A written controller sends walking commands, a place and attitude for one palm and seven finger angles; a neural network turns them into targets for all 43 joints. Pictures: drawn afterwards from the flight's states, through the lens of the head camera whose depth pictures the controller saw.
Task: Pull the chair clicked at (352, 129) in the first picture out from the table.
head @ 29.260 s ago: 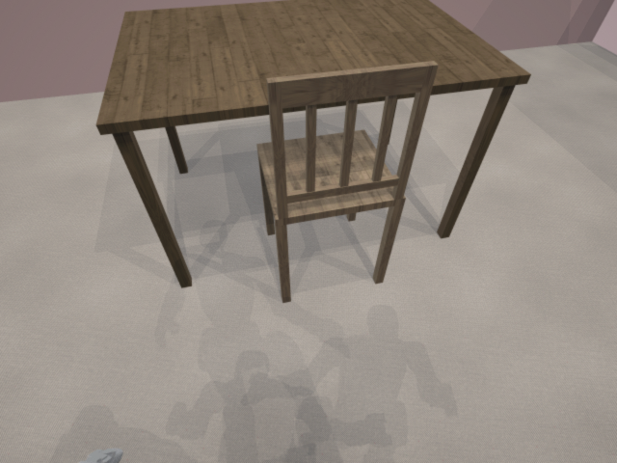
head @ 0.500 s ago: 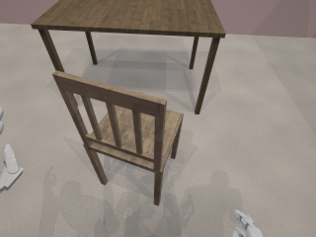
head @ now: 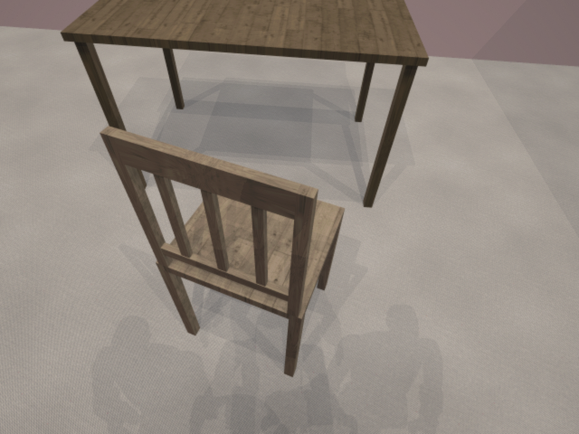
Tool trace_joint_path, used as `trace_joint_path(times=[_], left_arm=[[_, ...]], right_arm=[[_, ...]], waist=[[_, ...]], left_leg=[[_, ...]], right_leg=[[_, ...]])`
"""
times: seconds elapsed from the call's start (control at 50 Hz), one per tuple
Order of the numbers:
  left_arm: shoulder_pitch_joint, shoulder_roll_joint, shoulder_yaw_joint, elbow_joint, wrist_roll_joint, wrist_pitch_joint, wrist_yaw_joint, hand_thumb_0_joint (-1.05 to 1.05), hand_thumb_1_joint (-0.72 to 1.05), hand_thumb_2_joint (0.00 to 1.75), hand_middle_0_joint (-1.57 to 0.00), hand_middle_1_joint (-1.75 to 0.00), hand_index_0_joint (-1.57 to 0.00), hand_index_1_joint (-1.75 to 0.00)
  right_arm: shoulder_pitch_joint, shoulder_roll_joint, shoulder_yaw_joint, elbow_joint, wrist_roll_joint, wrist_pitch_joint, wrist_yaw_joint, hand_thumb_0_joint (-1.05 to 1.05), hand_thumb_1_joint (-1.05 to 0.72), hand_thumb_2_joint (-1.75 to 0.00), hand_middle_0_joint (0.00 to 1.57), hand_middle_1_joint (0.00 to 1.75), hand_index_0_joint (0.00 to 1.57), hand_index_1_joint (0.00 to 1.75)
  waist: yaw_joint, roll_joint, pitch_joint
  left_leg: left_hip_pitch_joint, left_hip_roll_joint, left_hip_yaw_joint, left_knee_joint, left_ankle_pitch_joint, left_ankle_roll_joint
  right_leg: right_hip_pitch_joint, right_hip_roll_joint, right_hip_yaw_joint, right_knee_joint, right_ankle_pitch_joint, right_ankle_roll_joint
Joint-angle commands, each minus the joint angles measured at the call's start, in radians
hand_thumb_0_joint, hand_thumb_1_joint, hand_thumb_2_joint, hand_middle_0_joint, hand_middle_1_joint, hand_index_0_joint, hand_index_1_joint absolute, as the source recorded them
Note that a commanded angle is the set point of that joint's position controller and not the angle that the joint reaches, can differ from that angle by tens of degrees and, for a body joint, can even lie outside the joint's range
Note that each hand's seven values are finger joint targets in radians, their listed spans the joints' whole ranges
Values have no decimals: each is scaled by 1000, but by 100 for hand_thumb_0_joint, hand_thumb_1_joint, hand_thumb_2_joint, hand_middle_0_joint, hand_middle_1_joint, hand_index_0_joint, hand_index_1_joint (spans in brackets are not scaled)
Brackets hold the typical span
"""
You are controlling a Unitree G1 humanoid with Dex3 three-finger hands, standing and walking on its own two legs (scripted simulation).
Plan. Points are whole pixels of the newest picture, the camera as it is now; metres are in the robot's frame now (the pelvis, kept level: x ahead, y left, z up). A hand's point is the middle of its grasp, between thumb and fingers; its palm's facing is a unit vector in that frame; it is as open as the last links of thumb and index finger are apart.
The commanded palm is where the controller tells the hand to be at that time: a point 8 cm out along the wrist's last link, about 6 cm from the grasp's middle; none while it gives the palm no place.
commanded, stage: let the arm hang, fingers relaxed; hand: left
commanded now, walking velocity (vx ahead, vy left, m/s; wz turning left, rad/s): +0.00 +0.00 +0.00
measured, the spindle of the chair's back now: (216, 232) +0.49 +0.18 -0.10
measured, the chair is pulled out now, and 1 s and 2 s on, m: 0.60 0.60 0.60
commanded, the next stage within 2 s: look to check the result in 0.60 s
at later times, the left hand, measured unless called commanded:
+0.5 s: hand out of the picture -0.02 +0.14 -0.18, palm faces +0.04 -0.99 -0.14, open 7.4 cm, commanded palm none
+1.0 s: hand out of the picture -0.02 +0.14 -0.17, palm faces +0.03 -0.99 -0.17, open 7.4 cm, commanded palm none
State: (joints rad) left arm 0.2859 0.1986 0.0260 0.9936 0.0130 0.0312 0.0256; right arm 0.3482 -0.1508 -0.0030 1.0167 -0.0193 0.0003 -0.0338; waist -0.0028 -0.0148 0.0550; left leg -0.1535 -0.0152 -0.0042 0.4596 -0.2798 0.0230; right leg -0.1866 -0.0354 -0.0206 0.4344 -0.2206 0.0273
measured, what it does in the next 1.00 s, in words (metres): stands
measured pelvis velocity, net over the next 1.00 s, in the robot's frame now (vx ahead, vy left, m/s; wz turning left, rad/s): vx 0.00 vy -0.01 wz -0.02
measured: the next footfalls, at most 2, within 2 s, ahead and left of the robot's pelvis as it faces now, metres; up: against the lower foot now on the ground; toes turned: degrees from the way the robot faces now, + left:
none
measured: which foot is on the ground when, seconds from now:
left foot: down 0.00-1.00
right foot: down 0.00-1.00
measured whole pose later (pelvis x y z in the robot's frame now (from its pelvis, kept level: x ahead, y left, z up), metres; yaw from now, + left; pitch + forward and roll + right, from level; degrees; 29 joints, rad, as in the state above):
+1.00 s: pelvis +0.00 -0.01 +0.00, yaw -1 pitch -1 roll +0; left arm 0.32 0.10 0.01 1.09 0.01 0.01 0.04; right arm 0.36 -0.09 0.00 1.10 -0.01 -0.01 -0.04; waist 0.00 0.01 0.05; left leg -0.15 0.00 0.01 0.44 -0.27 0.00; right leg -0.21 -0.02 -0.01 0.45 -0.22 0.01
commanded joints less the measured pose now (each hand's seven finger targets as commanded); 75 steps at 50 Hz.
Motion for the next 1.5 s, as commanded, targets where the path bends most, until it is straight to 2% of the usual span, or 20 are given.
trace_joint_path(times=[0.0, 0.02, 0.1, 0.12, 0.18, 0.38, 0.42, 0.46, 0.54, 0.6, 0.72, 0.8, 0.82, 0.9, 0.94, 1.0, 1.1, 1.24, 1.36, 1.48], left_arm=[[55, 60, 4, -7, -3, -24, 7, 0, 90, 90, -20, -30, -20, -30], [57, 54, 2, 3, -4, -25, 8, 0, 90, 90, -20, -30, -20, -30], [77, 49, -2, 30, -5, -25, 11, 0, 90, 90, -20, -30, -20, -30], [77, 44, -4, 37, -4, -25, 11, 0, 90, 90, -20, -30, -20, -30], [92, 35, -4, 49, -3, -25, 14, 0, 90, 90, -20, -30, -20, -30], [120, 2, -2, 73, -1, -33, 19, 0, 90, 90, -20, -30, -20, -30], [125, -5, -3, 80, 0, -32, 18, 0, 90, 90, -20, -30, -20, -30], [131, -6, -2, 82, 0, -32, 19, 0, 90, 90, -20, -30, -20, -30], [134, -14, -3, 83, 0, -31, 19, 0, 90, 90, -20, -30, -20, -30], [132, -13, -1, 82, -1, -33, 18, 0, 90, 90, -20, -30, -20, -30], [134, -16, -2, 80, -1, -33, 19, 0, 90, 90, -20, -30, -20, -30], [133, -10, -1, 79, -2, -34, 19, 0, 90, 90, -20, -30, -20, -30], [127, -15, -1, 79, -1, -34, 19, 0, 90, 90, -20, -30, -20, -30], [124, -11, 0, 79, -2, -35, 19, 0, 90, 90, -20, -30, -20, -30], [125, -11, 0, 76, -1, -33, 20, 0, 90, 90, -20, -30, -20, -30], [125, -10, 1, 77, -3, -35, 19, 0, 90, 90, -20, -30, -20, -30], [129, -12, 1, 81, -2, -37, 19, 0, 90, 90, -20, -30, -20, -30], [122, -11, 0, 81, -1, -36, 18, 0, 90, 90, -20, -30, -20, -30], [125, -12, 1, 82, -2, -39, 18, 0, 90, 90, -20, -30, -20, -30], [121, -14, 1, 83, -2, -38, 18, 0, 90, 90, -20, -30, -20, -30]], right_arm=[[72, -95, -17, -24, 6, -22, -2, 0, -90, -90, 20, 30, 20, 30], [73, -88, -16, -17, 8, -21, -3, 0, -90, -90, 20, 30, 20, 30], [96, -79, -12, 10, 7, -21, -2, 0, -90, -90, 20, 30, 20, 30], [95, -72, -11, 20, 9, -19, -2, 0, -90, -90, 20, 30, 20, 30], [105, -63, -11, 30, 8, -19, -2, 0, -90, -90, 20, 30, 20, 30], [116, -28, -11, 56, 8, -24, -6, 0, -90, -90, 20, 30, 20, 30], [112, -20, -10, 61, 10, -22, -8, 0, -90, -90, 20, 30, 20, 30], [112, -19, -11, 61, 8, -21, -8, 0, -90, -90, 20, 30, 20, 30], [117, -18, -13, 61, 8, -19, -8, 0, -90, -90, 20, 30, 20, 30], [121, -19, -12, 62, 8, -22, -9, 0, -90, -90, 20, 30, 20, 30], [118, -15, -13, 62, 9, -18, -8, 0, -90, -90, 20, 30, 20, 30], [120, -19, -13, 64, 9, -22, -9, 0, -90, -90, 20, 30, 20, 30], [122, -11, -13, 66, 9, -20, -9, 0, -90, -90, 20, 30, 20, 30], [126, -19, -13, 71, 9, -24, -10, 0, -90, -90, 20, 30, 20, 30], [117, -16, -14, 71, 10, -22, -9, 0, -90, -90, 20, 30, 20, 30], [121, -19, -13, 71, 9, -25, -10, 0, -90, -90, 20, 30, 20, 30], [113, -18, -14, 74, 10, -24, -11, 0, -90, -90, 20, 30, 20, 30], [103, -17, -17, 76, 10, -20, -10, 0, -90, -90, 20, 30, 20, 30], [100, -22, -17, 78, 9, -22, -11, 0, -90, -90, 20, 30, 20, 30], [96, -25, -17, 83, 10, -25, -12, 0, -90, -90, 20, 30, 20, 30]], waist=[[8, 12, 3], [8, 12, 27], [5, -9, 27], [7, -7, 57], [5, -17, 49], [3, 22, 45], [5, 39, 78], [5, 16, 74], [3, 24, 91], [3, 27, 63], [5, 2, 76], [4, 22, 45], [3, 12, 67], [0, 5, 41], [4, 18, 67], [3, 21, 37], [5, 5, 40], [3, 30, 76], [2, 0, 51], [3, 18, 51]], left_leg=[[-53, 100, -86, -107, 192, 31], [-61, 98, -80, -109, 178, 34], [-60, 98, -79, -116, 146, 33], [-77, 98, -76, -121, 125, 35], [-74, 95, -76, -122, 98, 33], [-63, 93, -65, -107, 119, 28], [-81, 93, -62, -110, 102, 29], [-80, 91, -62, -108, 91, 26], [-90, 93, -64, -116, 57, 27], [-80, 95, -64, -112, 74, 26], [-86, 94, -61, -110, 63, 28], [-64, 94, -57, -101, 97, 23], [-78, 95, -58, -107, 91, 26], [-58, 99, -56, -106, 124, 22], [-77, 96, -58, -110, 109, 23], [-54, 98, -57, -104, 136, 22], [-44, 98, -50, -99, 151, 21], [-58, 96, -49, -108, 114, 19], [-39, 98, -49, -102, 144, 20], [-32, 101, -51, -107, 157, 21]], right_leg=[[33, -58, 52, -54, 113, -59], [22, -55, 54, -60, 107, -62], [14, -58, 61, -59, 81, -61], [6, -53, 57, -66, 66, -63], [-6, -55, 66, -64, 43, -62], [-21, -55, 72, -59, 64, -67], [-30, -51, 69, -70, 54, -68], [-34, -53, 75, -67, 45, -69], [-50, -49, 75, -70, 20, -69], [-37, -51, 75, -65, 33, -69], [-42, -49, 73, -75, 21, -70], [-31, -54, 80, -64, 50, -71], [-33, -47, 74, -69, 49, -72], [-24, -51, 76, -57, 74, -70], [-27, -49, 78, -62, 66, -70], [-16, -53, 75, -56, 85, -70], [-15, -55, 74, -61, 106, -70], [-34, -50, 77, -71, 75, -71], [-21, -53, 77, -67, 105, -71], [-19, -51, 74, -63, 112, -71]])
